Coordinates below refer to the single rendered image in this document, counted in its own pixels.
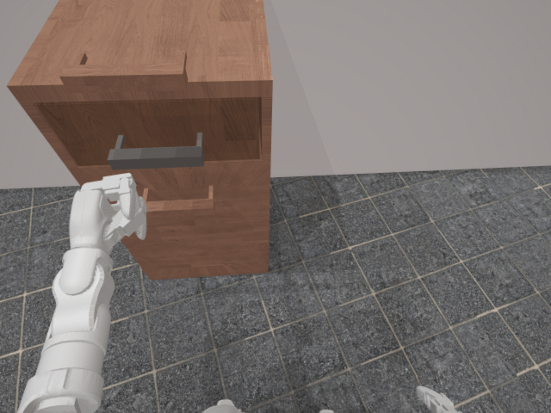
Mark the cabinet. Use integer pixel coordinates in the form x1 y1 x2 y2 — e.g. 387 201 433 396
7 0 273 280

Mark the drawer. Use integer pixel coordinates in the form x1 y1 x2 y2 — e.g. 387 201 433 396
36 97 260 166

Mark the right robot hand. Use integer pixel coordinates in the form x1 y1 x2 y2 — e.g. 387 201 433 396
416 386 462 413

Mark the robot left forearm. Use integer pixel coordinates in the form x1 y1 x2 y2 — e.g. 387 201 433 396
17 247 115 413

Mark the left robot shin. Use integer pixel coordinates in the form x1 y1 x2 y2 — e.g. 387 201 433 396
217 399 235 407

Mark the handle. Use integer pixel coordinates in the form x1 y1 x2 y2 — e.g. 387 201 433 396
108 133 204 170
59 63 188 93
145 199 215 219

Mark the left robot hand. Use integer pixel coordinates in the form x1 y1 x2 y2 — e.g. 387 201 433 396
69 173 147 256

